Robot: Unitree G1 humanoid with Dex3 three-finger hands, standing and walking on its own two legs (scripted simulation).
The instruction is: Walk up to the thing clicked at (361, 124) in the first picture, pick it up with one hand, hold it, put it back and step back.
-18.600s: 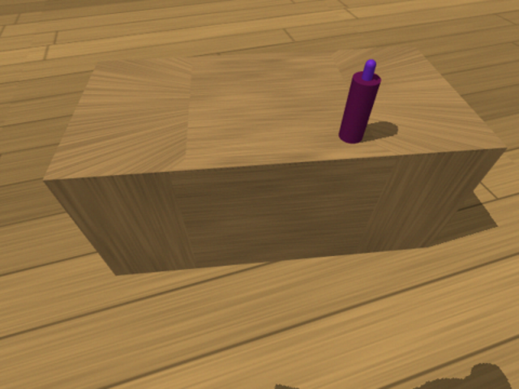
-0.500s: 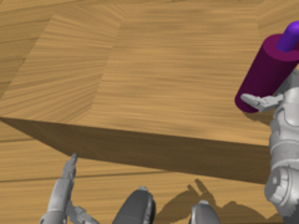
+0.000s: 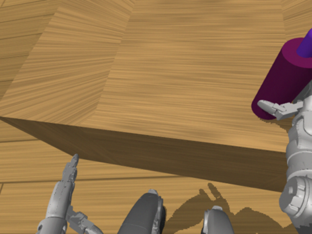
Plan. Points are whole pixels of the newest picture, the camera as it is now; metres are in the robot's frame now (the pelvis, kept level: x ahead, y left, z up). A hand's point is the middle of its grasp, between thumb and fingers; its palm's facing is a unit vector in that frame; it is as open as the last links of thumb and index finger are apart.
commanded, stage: lower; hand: right
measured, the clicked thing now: (286, 78) +0.48 -0.20 +0.08
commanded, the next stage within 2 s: loosen in 0.44 s
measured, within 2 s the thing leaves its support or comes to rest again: rests again in 0.32 s
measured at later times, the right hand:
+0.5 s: hand (278, 97) +0.48 -0.21 +0.00, palm faces +0.18 +0.98 +0.02, open 11.0 cm
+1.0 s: hand (279, 97) +0.48 -0.22 +0.00, palm faces +0.18 +0.98 +0.02, open 10.6 cm
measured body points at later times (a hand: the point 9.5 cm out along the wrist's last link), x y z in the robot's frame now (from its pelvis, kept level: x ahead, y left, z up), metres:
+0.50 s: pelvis +0.00 +0.00 -0.01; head +0.14 -0.05 +0.41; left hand +0.16 +0.27 +0.01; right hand +0.47 -0.27 +0.00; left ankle +0.06 +0.13 -0.64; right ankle +0.01 -0.12 -0.64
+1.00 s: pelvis +0.00 +0.00 -0.02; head +0.13 -0.05 +0.41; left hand +0.16 +0.26 +0.01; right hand +0.47 -0.27 +0.00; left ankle +0.06 +0.13 -0.64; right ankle +0.01 -0.12 -0.64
